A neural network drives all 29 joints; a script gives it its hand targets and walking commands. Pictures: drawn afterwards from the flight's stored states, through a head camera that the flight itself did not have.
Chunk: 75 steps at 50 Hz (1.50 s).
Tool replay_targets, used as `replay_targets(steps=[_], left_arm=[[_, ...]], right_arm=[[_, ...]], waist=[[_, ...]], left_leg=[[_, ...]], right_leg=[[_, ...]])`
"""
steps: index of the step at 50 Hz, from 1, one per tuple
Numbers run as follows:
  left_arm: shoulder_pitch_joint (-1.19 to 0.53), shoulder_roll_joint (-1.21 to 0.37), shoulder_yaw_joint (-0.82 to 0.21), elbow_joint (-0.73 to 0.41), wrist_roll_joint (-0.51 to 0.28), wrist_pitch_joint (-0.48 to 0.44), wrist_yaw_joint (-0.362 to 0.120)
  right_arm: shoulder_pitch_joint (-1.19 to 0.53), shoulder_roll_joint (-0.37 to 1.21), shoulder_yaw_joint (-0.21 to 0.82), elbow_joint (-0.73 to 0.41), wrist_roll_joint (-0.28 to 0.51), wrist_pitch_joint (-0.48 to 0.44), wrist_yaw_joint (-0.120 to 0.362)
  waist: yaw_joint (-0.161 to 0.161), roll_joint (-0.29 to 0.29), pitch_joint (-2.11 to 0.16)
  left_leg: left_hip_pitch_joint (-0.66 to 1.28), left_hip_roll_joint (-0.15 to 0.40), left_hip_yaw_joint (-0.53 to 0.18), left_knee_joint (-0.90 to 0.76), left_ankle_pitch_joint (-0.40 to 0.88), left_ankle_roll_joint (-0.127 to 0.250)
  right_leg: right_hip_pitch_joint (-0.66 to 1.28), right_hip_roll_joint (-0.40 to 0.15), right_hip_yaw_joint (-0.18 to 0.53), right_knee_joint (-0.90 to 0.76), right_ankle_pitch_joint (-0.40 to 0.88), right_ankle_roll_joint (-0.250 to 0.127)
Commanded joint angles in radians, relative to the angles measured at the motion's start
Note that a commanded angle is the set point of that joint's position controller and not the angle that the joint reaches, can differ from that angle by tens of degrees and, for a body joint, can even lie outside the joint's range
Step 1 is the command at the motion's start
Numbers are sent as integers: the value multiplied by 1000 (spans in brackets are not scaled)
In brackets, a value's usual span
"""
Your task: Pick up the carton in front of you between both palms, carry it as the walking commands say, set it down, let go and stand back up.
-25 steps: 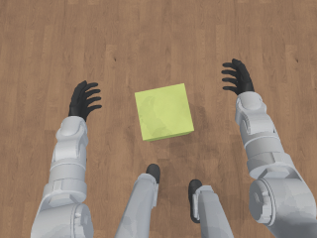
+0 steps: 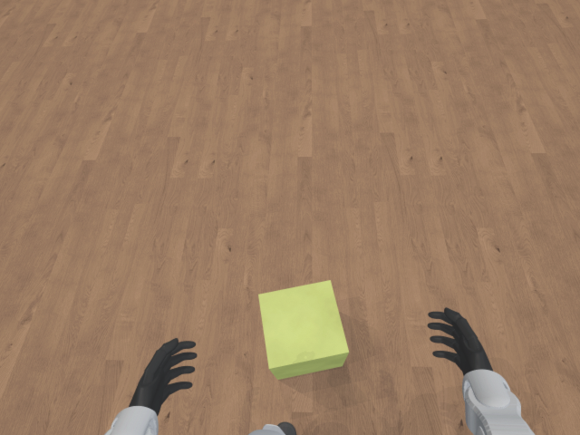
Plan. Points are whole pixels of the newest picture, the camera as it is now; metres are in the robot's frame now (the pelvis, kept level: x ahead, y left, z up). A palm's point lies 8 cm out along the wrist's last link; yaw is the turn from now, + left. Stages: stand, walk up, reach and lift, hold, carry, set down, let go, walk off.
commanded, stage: let go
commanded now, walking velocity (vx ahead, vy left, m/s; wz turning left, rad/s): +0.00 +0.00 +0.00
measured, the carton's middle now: (302, 332) +0.40 +0.06 -0.64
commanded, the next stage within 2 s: stand in 0.66 s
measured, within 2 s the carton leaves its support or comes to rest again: neither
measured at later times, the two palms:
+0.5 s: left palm (166, 398) +0.18 +0.21 -0.05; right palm (548, 432) +0.17 -0.26 -0.05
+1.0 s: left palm (117, 419) +0.15 +0.28 -0.09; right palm out of the picture +0.14 -0.30 -0.06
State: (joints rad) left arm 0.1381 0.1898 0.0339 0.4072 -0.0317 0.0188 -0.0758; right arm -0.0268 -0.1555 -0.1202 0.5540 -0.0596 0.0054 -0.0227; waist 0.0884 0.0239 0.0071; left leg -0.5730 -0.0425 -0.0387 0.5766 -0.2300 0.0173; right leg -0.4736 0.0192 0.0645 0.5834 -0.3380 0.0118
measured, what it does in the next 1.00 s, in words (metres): stands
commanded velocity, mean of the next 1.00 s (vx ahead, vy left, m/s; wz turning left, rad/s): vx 0.00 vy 0.00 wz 0.00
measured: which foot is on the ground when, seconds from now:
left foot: down 0.00-1.00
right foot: down 0.00-1.00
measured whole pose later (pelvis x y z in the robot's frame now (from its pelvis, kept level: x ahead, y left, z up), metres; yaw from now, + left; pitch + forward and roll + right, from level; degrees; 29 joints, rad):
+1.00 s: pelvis +0.02 +0.00 +0.01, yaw -2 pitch +0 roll +0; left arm 0.22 0.35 0.04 0.70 0.04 0.02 0.02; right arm 0.18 -0.33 -0.05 0.77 -0.04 0.00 -0.02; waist 0.00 -0.06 0.01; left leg -0.24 -0.03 -0.01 0.52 -0.27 0.02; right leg -0.13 0.02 0.08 0.47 -0.34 0.01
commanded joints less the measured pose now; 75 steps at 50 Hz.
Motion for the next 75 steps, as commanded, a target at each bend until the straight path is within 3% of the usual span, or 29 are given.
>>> replay_targets(steps=[1,8,17,21,22,23,25,33,34,36,38,39,46,52,60,75], left_arm=[[27,101,24,-109,-4,-17,4],[58,124,27,-75,13,16,2],[70,139,49,-59,50,76,6],[64,139,51,-66,55,91,6],[48,180,56,-109,72,139,31],[57,165,49,-100,68,151,42],[55,152,42,-105,61,162,52],[43,143,33,-118,49,185,67],[15,246,58,12,67,114,98],[21,231,49,39,78,55,102],[26,226,51,67,82,25,94],[31,228,51,85,80,16,87],[44,267,42,191,72,-16,93],[49,288,30,260,68,-21,101],[40,303,19,320,64,-24,105],[23,325,10,399,59,-34,103]], right_arm=[[40,-85,5,-115,11,-21,12],[169,-108,41,-159,38,17,47],[192,-120,76,-216,66,75,79],[187,-129,70,-218,60,91,81],[241,-122,67,-170,86,64,58],[239,-132,73,-171,80,60,50],[224,-134,80,-179,75,59,45],[221,-144,63,-164,60,73,44],[213,-265,40,-25,8,50,15],[217,-272,34,7,-2,25,3],[184,-268,35,31,2,6,3],[165,-273,33,42,6,1,6],[162,-302,38,127,17,-17,4],[168,-328,45,181,21,-19,-2],[161,-341,52,231,25,-19,-5],[134,-357,57,315,30,-24,1]], waist=[[-37,-32,-261],[-71,-93,-98],[-64,-47,23],[-68,-47,29],[-79,-34,-33],[-79,-60,-24],[-78,-69,-16],[-80,-55,7],[-78,-170,23],[-97,-78,23],[-92,-14,25],[-86,9,14],[-90,-3,-65],[-92,-2,-70],[-93,-19,-55],[-97,-28,-26]], left_leg=[[496,11,-2,-65,377,-49],[525,-13,33,-138,257,-37],[584,-26,45,-144,227,-34],[603,-26,43,-138,229,-32],[556,-47,49,-110,212,-30],[534,-46,45,-111,202,-29],[520,-45,41,-110,204,-29],[537,-28,27,-118,208,-29],[421,69,-13,-93,165,-27],[378,83,-41,-132,-7,-11],[321,96,-72,-167,-95,-2],[322,100,-76,-172,-85,1],[404,120,-75,-135,200,2],[446,127,-70,-135,307,3],[462,132,-70,-149,324,6],[470,138,-77,-198,237,10]], right_leg=[[55,29,-41,-140,189,-2],[204,1,-25,-219,281,10],[244,-23,-7,-254,318,12],[248,-20,-6,-244,326,12],[323,-17,0,-208,440,13],[328,-18,-1,-190,481,20],[323,-17,-3,-182,484,21],[270,-2,-26,-185,354,5],[197,-33,6,-189,142,17],[196,-46,46,-205,-24,-6],[222,-40,44,-179,-23,-15],[232,-42,46,-168,12,-16],[296,-62,56,-159,213,-9],[315,-73,59,-165,286,-9],[320,-83,64,-185,298,-9],[320,-99,81,-242,249,-18]])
